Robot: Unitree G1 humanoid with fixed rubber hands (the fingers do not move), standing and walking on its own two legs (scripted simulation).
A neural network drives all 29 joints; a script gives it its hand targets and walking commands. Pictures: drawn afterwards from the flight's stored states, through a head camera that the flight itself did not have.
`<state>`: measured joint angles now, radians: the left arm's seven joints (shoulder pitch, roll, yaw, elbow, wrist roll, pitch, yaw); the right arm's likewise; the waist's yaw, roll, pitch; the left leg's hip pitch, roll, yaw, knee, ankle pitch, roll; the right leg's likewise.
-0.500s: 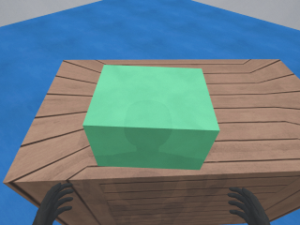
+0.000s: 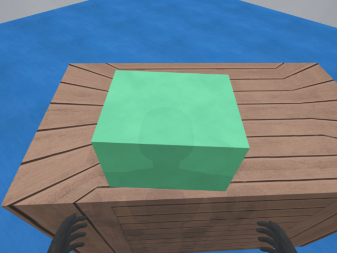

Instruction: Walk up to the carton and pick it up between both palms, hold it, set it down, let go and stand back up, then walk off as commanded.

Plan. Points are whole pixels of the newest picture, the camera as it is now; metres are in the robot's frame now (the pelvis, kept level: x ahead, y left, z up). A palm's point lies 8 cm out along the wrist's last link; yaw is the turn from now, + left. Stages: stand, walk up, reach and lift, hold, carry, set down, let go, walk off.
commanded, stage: set down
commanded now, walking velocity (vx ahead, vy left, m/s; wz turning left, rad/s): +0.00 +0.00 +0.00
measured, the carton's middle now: (169, 129) +0.44 +0.00 +0.05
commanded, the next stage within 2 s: let go in 0.04 s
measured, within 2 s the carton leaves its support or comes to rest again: neither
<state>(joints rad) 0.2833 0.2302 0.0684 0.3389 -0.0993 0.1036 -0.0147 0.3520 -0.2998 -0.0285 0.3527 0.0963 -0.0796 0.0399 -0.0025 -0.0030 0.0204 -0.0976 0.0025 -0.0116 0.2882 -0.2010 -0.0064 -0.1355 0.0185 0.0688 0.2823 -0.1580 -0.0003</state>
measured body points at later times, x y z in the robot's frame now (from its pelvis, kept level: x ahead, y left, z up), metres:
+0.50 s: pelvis -0.01 +0.00 +0.00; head +0.01 +0.01 +0.45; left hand +0.17 +0.24 -0.08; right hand +0.16 -0.26 -0.07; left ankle -0.03 +0.12 -0.75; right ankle -0.01 -0.13 -0.75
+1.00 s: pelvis -0.01 -0.01 -0.01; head -0.01 +0.00 +0.44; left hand +0.14 +0.29 -0.09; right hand +0.14 -0.27 -0.09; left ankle -0.03 +0.12 -0.75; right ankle -0.01 -0.13 -0.75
